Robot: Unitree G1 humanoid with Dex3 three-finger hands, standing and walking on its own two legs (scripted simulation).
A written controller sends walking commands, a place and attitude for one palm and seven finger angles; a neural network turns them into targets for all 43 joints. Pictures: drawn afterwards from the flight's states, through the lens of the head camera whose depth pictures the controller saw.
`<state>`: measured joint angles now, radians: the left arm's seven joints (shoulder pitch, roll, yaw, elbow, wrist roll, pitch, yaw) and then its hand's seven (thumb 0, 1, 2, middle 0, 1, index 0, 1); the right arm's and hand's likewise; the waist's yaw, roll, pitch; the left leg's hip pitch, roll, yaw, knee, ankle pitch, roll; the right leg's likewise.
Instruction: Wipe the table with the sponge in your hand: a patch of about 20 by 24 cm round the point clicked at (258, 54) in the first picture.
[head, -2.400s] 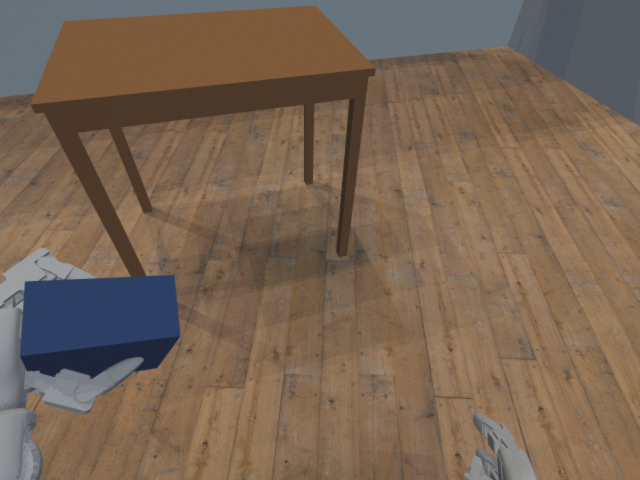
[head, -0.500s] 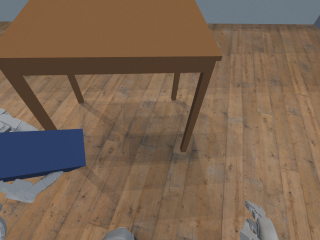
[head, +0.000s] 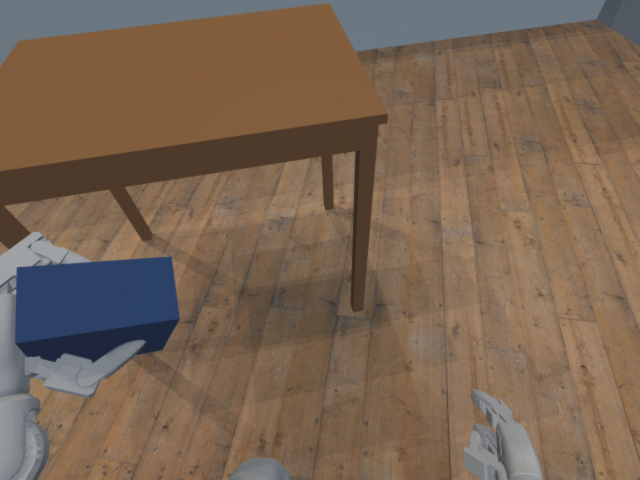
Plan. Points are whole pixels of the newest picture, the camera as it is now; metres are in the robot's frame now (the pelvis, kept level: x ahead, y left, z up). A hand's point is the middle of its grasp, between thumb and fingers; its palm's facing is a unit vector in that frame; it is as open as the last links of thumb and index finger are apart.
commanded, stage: turn to face it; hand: left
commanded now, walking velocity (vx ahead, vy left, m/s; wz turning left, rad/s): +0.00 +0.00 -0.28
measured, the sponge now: (124, 313) +0.23 +0.20 +0.15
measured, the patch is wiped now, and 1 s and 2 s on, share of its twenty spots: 0.00 0.00 0.00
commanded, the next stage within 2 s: take the last steps up to it in 0.20 s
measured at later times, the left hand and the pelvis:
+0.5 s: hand (120, 334) +0.21 +0.19 +0.18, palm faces +0.31 -0.86 -0.41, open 9.7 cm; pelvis -0.04 -0.02 +0.00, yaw -7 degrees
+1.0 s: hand (108, 289) +0.25 +0.21 +0.18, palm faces +0.31 -0.86 -0.41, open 9.7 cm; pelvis +0.00 +0.00 +0.01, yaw -7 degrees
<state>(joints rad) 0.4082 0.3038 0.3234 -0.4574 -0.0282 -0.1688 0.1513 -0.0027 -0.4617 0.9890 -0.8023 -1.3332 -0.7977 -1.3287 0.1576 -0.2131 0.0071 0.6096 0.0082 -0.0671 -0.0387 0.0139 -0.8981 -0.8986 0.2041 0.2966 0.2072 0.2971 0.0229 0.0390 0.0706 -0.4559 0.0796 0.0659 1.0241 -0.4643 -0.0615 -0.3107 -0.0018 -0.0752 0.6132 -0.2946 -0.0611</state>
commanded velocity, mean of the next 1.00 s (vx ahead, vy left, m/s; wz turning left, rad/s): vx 0.22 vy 0.07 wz -0.08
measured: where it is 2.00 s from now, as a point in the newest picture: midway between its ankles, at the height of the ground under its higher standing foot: outside the picture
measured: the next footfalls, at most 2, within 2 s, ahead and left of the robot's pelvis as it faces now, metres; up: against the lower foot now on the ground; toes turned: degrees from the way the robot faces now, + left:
left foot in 0.24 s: +0.02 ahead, +0.13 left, +0.00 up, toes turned +1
left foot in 0.84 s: +0.06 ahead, +0.11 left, +0.00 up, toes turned +1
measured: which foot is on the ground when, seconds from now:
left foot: up 0.00-0.22, down 0.24-0.48, up 0.50-0.82, down 0.84-1.00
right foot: down 0.00-0.86, up 0.88-1.00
